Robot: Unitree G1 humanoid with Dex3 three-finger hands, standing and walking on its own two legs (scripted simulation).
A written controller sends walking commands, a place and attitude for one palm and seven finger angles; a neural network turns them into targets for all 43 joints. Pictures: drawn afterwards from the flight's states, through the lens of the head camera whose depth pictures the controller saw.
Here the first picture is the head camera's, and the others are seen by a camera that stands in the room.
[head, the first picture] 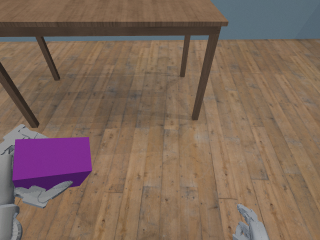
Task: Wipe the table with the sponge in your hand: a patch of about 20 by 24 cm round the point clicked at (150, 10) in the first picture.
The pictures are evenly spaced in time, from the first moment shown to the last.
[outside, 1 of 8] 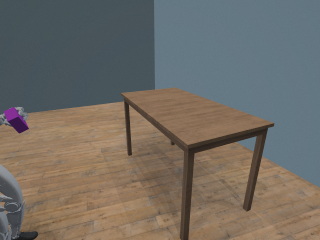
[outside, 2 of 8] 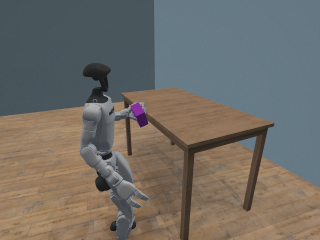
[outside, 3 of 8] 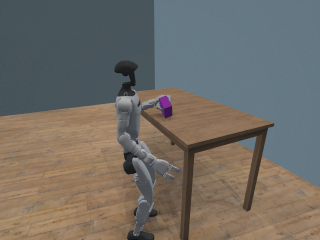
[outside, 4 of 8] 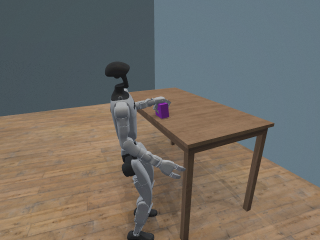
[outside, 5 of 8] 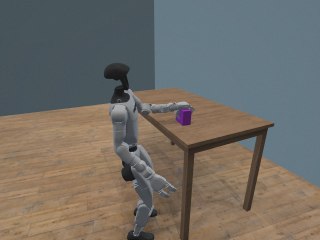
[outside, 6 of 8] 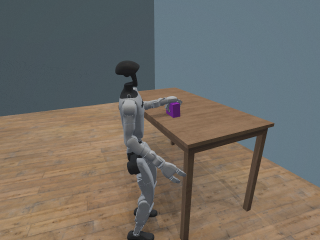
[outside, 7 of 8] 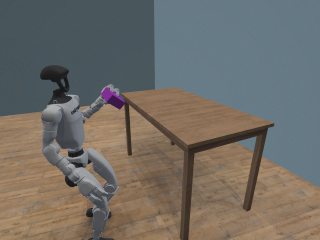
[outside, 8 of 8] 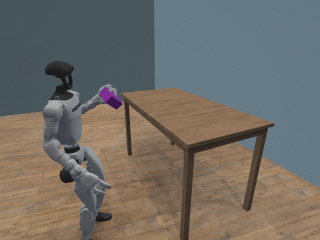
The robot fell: no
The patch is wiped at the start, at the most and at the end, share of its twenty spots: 0.00 0.90 0.90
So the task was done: yes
